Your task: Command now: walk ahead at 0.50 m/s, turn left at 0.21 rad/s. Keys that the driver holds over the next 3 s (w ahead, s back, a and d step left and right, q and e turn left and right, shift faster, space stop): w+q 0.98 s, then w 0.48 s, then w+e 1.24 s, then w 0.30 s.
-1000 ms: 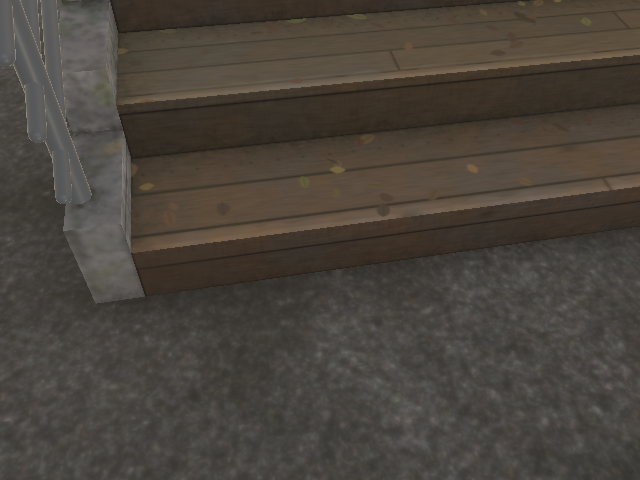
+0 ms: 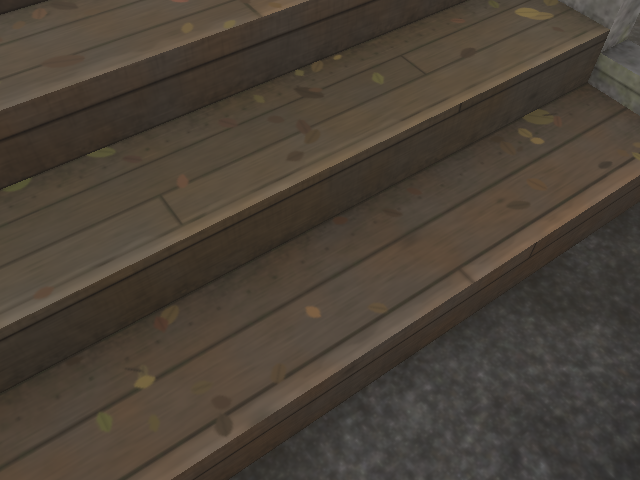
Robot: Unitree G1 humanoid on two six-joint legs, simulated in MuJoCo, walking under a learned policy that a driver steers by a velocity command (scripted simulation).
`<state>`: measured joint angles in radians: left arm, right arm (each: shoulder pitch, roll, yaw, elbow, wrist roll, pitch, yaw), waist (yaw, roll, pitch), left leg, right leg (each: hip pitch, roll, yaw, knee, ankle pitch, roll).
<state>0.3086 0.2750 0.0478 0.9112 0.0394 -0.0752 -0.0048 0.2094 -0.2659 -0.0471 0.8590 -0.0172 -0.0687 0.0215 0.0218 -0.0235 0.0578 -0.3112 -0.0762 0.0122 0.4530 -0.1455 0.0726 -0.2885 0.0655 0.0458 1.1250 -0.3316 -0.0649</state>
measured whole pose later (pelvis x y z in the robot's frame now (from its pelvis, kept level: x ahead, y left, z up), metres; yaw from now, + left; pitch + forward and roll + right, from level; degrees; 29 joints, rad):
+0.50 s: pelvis +0.23 -0.03 +0.00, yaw +16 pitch +1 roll +0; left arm 0.13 0.23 0.01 0.75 0.04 -0.08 0.01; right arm 0.31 -0.29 -0.07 0.84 -0.02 -0.03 0.01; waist -0.04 0.04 0.02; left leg -0.41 -0.04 -0.04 1.06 -0.38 0.04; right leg -0.30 0.01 -0.05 0.42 -0.15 -0.04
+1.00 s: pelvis +0.38 +0.11 -0.01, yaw +35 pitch +4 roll -2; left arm 0.34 0.23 0.03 0.87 0.02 -0.04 0.00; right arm 0.04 -0.21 -0.02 0.64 -0.04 -0.04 0.00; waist 0.02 0.01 -0.02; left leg -0.35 0.00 0.07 0.63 -0.23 0.08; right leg -0.20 -0.18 -0.22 0.90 -0.38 0.03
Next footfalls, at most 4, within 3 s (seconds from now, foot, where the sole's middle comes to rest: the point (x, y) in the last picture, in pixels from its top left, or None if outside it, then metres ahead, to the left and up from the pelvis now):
0.36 right None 0.34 -0.10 -0.77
0.98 left None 0.35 0.18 -0.77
1.32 right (203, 368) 0.62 0.26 -0.60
1.80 left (22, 250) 0.76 0.60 -0.43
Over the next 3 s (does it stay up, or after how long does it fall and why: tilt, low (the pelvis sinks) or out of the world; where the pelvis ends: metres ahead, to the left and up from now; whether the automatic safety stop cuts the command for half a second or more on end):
stays up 1.39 0.64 0.59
